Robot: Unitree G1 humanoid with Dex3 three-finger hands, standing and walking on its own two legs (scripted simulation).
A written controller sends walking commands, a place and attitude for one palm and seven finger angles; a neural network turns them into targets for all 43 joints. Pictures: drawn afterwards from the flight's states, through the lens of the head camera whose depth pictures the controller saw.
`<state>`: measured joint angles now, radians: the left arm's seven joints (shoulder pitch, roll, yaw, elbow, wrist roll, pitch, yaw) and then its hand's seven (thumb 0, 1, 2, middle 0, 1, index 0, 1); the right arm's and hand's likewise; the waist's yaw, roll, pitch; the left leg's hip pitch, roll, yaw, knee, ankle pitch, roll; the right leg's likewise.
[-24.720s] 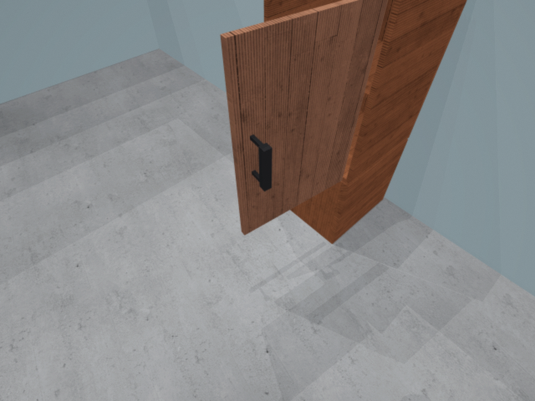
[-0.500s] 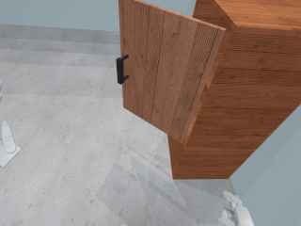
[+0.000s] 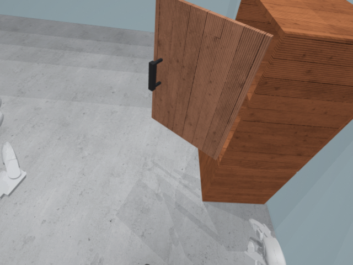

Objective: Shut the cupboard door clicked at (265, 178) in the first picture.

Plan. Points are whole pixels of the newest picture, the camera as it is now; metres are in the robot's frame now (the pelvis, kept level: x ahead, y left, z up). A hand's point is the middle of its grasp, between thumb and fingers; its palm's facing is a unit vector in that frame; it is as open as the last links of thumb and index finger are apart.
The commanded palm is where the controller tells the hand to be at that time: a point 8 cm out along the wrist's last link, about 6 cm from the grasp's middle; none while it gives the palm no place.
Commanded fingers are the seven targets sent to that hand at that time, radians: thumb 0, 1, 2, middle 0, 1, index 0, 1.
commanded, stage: step back with the hand held close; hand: left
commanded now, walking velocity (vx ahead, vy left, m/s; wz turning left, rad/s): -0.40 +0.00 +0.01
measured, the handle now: (155, 74) +0.82 +0.17 -0.04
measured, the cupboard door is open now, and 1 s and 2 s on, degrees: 52 52 52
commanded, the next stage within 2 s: stop stepping back and stand still in 0.08 s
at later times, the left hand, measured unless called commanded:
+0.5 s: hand out of the picture +0.11 +0.26 +0.15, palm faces +0.43 -0.83 -0.35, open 7.4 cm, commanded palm +0.03 +0.30 +0.17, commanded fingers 0.00 0.90 0.90 -0.20 -0.30 -0.20 -0.30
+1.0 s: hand out of the picture +0.07 +0.25 +0.17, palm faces +0.33 -0.82 -0.47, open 7.4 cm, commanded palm none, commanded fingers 0.00 0.90 0.90 -0.20 -0.30 -0.20 -0.30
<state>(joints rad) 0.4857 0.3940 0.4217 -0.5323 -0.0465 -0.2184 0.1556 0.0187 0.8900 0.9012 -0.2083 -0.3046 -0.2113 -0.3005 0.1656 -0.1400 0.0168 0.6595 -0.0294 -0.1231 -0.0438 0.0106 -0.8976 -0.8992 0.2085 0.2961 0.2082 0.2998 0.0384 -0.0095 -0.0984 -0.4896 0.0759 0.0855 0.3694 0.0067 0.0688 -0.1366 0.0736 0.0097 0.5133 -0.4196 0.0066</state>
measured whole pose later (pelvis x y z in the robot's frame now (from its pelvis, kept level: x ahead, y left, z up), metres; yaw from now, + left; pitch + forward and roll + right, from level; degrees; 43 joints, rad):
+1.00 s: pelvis -0.14 +0.01 -0.01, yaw -4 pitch +1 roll -1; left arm 0.60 0.45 0.40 -0.57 -0.03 -0.16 0.15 0.02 0.89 0.90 -0.21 -0.31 -0.21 -0.30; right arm 0.26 -0.15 0.04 0.60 -0.02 -0.07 -0.04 0.01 -0.90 -0.90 0.21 0.30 0.21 0.30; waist -0.03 -0.02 -0.06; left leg -0.42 0.00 0.03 0.64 -0.30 0.00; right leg -0.22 0.08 -0.06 0.48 -0.26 -0.09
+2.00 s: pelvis -0.13 +0.11 +0.00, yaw -3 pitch -2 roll +0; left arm 0.34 0.12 0.00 1.15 0.02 0.01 0.03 0.01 0.91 0.90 -0.20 -0.30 -0.20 -0.30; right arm 0.32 -0.12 0.00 1.13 -0.02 0.01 -0.03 0.00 -0.90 -0.90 0.20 0.30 0.20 0.30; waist -0.01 -0.02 0.00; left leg -0.18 -0.03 0.13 0.39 -0.19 0.07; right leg -0.11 -0.08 -0.03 0.40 -0.26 0.06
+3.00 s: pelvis -0.13 +0.08 +0.00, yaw +0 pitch -1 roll +0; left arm 0.21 0.21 0.02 1.08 0.02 0.02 0.03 0.01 0.91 0.90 -0.20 -0.30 -0.21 -0.30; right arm 0.23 -0.21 -0.03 1.09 -0.02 0.03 -0.01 0.00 -0.90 -0.90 0.20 0.30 0.20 0.30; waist -0.03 0.00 0.05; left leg -0.24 -0.01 0.07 0.47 -0.20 0.03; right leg -0.13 -0.06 -0.09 0.46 -0.29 0.03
